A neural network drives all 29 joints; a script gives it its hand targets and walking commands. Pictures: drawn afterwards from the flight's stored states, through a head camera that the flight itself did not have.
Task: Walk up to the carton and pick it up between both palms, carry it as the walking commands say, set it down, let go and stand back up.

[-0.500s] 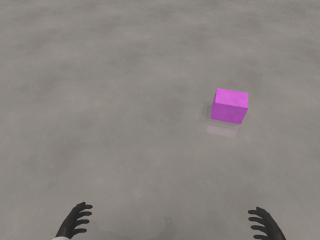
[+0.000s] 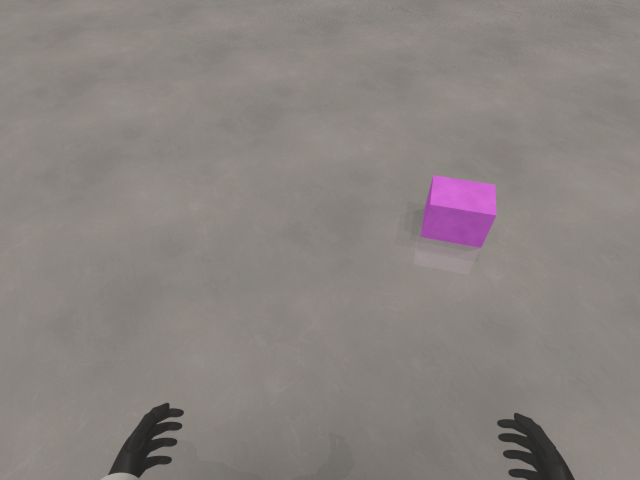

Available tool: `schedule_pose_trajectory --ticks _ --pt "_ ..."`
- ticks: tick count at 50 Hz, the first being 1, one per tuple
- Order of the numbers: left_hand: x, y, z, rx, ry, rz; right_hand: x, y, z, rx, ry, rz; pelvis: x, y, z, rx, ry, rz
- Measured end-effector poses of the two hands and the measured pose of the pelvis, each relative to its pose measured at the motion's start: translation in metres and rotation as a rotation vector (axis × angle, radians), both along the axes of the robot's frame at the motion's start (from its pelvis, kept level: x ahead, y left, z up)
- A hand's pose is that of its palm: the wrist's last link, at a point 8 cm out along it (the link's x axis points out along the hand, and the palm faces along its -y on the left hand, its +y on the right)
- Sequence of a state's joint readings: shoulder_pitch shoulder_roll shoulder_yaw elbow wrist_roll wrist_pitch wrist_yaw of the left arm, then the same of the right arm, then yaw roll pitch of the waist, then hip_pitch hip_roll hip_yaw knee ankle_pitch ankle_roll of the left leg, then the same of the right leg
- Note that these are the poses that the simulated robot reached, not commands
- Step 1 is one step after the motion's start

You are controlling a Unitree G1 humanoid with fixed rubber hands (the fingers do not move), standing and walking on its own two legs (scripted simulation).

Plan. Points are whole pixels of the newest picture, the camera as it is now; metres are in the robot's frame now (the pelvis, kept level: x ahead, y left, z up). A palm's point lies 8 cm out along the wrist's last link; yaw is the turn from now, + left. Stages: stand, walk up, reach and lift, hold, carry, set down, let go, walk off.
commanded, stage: stand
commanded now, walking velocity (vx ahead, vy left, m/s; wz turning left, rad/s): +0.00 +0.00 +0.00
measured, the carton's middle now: (457, 211) +1.17 -0.50 -0.66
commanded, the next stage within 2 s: walk up in 0.96 s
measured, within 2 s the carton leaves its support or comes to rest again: neither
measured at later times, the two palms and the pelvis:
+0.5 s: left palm out of the picture +0.14 +0.26 -0.07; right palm out of the picture +0.14 -0.26 -0.08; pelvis -0.01 +0.00 +0.00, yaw +0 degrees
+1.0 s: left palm out of the picture +0.14 +0.26 -0.07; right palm out of the picture +0.13 -0.25 -0.08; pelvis -0.02 +0.00 +0.00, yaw +0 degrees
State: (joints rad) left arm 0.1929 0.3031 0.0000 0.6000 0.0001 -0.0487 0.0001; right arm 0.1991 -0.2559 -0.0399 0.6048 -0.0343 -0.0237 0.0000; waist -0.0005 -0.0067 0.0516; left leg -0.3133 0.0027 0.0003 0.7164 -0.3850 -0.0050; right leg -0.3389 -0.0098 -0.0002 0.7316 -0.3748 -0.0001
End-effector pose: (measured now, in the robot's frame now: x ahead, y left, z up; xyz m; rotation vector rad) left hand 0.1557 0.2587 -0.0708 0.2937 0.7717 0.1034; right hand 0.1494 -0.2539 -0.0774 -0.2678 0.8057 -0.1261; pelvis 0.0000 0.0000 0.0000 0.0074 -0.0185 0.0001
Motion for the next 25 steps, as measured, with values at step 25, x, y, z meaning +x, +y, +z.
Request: schedule_pose_trajectory --ticks 25 --pt "-0.012 0.001 0.001 0.0 -0.007 -0.001 -0.013 -0.001 0.001 -0.005 -0.001 -0.002 -0.012 0.001 0.0 -0.001 -0.017 0.0"
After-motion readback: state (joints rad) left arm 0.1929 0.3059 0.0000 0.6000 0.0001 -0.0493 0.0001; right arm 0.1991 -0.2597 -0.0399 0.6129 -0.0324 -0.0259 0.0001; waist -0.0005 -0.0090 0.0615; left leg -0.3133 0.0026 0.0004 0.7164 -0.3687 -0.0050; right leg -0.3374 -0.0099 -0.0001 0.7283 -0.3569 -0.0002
